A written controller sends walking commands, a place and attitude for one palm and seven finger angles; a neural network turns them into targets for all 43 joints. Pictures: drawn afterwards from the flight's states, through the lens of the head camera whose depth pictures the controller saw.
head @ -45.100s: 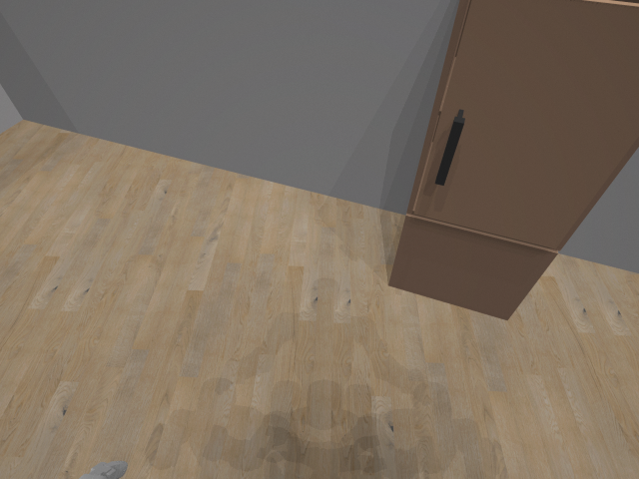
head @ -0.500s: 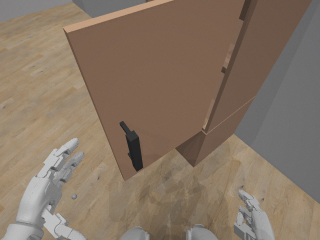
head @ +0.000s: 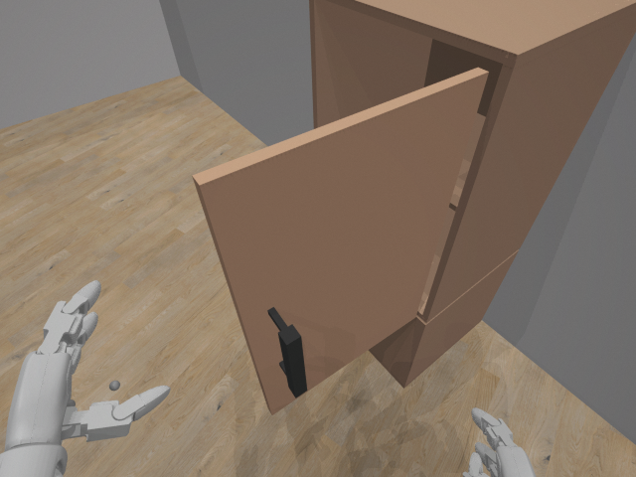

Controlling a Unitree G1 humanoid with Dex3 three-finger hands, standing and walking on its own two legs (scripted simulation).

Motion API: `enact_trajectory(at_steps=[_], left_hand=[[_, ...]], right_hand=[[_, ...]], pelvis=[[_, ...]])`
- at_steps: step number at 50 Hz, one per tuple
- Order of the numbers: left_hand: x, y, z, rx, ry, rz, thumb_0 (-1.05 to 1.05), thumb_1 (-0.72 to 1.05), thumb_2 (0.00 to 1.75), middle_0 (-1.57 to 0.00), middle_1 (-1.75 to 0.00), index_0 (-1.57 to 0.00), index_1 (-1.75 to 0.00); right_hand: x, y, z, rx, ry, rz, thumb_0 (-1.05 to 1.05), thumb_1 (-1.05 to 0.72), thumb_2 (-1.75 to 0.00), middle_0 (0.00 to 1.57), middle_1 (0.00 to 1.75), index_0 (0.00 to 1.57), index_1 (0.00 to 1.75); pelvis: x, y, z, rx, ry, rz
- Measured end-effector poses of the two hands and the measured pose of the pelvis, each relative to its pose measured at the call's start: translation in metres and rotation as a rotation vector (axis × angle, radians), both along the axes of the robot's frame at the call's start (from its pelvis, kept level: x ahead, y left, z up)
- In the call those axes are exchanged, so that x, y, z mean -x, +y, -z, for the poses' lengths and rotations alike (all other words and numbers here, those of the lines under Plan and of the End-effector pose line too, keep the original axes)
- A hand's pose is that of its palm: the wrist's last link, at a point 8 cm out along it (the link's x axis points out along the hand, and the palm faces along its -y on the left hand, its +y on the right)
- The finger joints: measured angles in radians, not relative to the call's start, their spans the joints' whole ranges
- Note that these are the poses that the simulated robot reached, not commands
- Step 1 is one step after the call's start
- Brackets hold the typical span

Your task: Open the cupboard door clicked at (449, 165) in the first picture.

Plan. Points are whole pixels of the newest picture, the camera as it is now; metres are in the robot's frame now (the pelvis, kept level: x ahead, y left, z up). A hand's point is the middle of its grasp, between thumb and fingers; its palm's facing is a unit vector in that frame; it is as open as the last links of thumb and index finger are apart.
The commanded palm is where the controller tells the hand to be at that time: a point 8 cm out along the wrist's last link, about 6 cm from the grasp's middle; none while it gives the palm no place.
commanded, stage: draw the hand back to the body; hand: left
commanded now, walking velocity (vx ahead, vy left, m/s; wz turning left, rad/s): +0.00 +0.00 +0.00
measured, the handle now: (287, 354) +0.31 +0.09 -0.07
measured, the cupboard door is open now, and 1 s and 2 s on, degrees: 87 87 87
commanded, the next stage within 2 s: step back with the hand held close in 0.70 s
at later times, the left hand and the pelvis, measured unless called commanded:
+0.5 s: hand (71, 333) +0.19 +0.25 +0.18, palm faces +0.43 -0.80 -0.42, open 7.7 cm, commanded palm +0.14 +0.28 +0.19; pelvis +0.00 -0.02 +0.02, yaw -1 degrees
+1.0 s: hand (83, 331) +0.20 +0.24 +0.18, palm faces +0.40 -0.79 -0.47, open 7.4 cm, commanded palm +0.13 +0.27 +0.19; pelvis -0.02 -0.02 +0.02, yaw -3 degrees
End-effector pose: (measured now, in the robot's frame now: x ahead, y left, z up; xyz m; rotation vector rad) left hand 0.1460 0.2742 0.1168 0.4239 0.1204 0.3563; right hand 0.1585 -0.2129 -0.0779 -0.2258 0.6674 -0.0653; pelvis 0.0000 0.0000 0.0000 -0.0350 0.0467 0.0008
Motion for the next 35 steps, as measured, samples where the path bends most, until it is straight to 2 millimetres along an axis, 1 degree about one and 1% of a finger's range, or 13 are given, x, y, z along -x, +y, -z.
enact_trajectory(at_steps=[9,14,19,21,25,29,35], left_hand=[[-0.010,0.007,-0.042,-0.061,-0.113,0.002,0.00,0.36,0.67,-0.18,-0.30,-0.19,-0.30],[-0.010,0.010,-0.064,-0.101,-0.185,-0.003,0.00,0.53,0.75,-0.19,-0.30,-0.20,-0.30],[-0.008,0.012,-0.085,-0.140,-0.265,-0.013,0.01,0.70,0.82,-0.20,-0.30,-0.20,-0.30],[-0.007,0.011,-0.086,-0.136,-0.275,-0.019,0.01,0.75,0.84,-0.20,-0.30,-0.20,-0.30],[-0.005,0.007,-0.078,-0.106,-0.250,-0.019,0.01,0.83,0.87,-0.20,-0.30,-0.21,-0.30],[-0.003,0.000,-0.071,-0.091,-0.227,-0.008,0.01,0.86,0.89,-0.20,-0.30,-0.21,-0.30],[0.001,-0.004,-0.075,-0.104,-0.241,-0.001,0.01,0.88,0.90,-0.21,-0.30,-0.21,-0.30]], right_hand=[[-0.014,-0.003,-0.014,-0.005,-0.018,-0.019,0.01,-0.90,-0.90,0.20,0.30,0.20,0.30],[-0.021,-0.010,-0.021,0.003,-0.032,-0.028,0.01,-0.90,-0.90,0.20,0.30,0.20,0.30],[-0.022,-0.016,-0.024,0.006,-0.034,-0.031,0.01,-0.90,-0.90,0.20,0.30,0.20,0.30],[-0.021,-0.018,-0.024,0.002,-0.029,-0.027,0.01,-0.90,-0.90,0.20,0.30,0.20,0.30],[-0.015,-0.023,-0.023,0.002,-0.016,-0.018,0.01,-0.90,-0.90,0.20,0.30,0.20,0.30],[-0.008,-0.027,-0.021,0.005,-0.006,-0.011,0.01,-0.90,-0.90,0.20,0.30,0.20,0.30],[0.001,-0.031,-0.018,0.003,0.000,-0.004,0.01,-0.90,-0.90,0.20,0.30,0.20,0.30]], pelvis=[[-0.006,-0.003,-0.013,-0.006,-0.056,0.012],[-0.007,-0.007,-0.016,-0.007,-0.078,0.016],[-0.005,-0.011,-0.018,-0.008,-0.095,0.019],[-0.003,-0.013,-0.019,-0.009,-0.101,0.021],[0.000,-0.016,-0.020,-0.011,-0.108,0.026],[0.003,-0.019,-0.020,-0.012,-0.116,0.028],[0.006,-0.023,-0.020,-0.013,-0.127,0.029]])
